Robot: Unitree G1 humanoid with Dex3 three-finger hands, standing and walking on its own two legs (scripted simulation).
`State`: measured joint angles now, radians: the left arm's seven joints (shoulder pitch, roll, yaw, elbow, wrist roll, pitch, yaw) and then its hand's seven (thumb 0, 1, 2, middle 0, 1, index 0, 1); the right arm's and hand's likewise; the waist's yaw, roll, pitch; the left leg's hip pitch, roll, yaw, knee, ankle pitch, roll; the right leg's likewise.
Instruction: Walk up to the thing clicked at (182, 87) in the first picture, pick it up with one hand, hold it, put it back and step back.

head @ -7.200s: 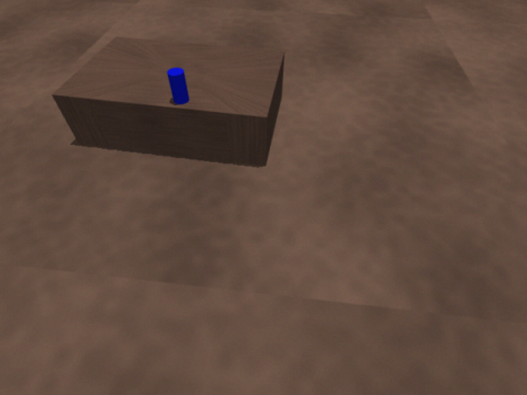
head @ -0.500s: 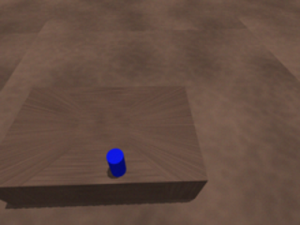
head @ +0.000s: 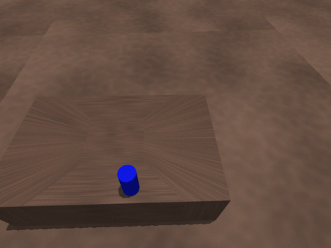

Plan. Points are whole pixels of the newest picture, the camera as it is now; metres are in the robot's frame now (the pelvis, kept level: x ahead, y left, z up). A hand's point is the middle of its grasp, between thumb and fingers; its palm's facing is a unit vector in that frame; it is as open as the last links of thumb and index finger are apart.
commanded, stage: stand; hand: left
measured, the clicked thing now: (129, 181) +0.44 +0.18 -0.37
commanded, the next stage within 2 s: go down in 0.62 s
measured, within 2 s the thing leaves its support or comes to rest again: neither
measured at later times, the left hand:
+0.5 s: hand out of the picture +0.07 +0.26 -0.16, palm faces -0.02 -0.94 -0.35, open 7.4 cm
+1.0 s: hand (72, 244) +0.15 +0.26 -0.15, palm faces +0.04 -0.94 -0.34, open 12.0 cm
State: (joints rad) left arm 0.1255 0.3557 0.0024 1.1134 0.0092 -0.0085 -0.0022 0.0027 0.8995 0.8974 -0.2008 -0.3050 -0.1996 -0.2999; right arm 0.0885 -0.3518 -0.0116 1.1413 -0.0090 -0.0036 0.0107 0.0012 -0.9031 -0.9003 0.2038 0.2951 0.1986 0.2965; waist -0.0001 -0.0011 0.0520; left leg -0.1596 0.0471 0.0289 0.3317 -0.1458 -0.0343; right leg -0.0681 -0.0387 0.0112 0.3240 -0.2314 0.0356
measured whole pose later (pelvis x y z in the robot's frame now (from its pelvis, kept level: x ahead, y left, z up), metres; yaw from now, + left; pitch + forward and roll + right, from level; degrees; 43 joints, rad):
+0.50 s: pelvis +0.00 +0.00 +0.00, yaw +0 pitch -2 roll +0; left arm 0.13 0.36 0.01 1.10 0.01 -0.01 0.00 0.00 0.90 0.90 -0.20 -0.31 -0.20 -0.30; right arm 0.09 -0.35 -0.01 1.13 -0.01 0.00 0.01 0.00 -0.90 -0.90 0.20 0.30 0.20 0.30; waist 0.00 0.00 0.05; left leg -0.15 0.05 0.03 0.33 -0.15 -0.04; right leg -0.05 -0.03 0.01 0.31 -0.22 0.03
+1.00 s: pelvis -0.02 +0.00 -0.01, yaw +1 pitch +4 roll -1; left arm -0.04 0.35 0.16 0.97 0.07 0.06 -0.02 0.00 0.37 0.42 -0.05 -0.13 -0.06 -0.11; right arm 0.22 -0.24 -0.03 0.80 0.03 -0.05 -0.04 0.00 -1.00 -0.93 0.20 0.30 0.20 0.30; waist -0.02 -0.01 0.03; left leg -0.39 0.05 0.01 0.51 -0.19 -0.03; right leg -0.29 -0.03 0.00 0.50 -0.28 0.04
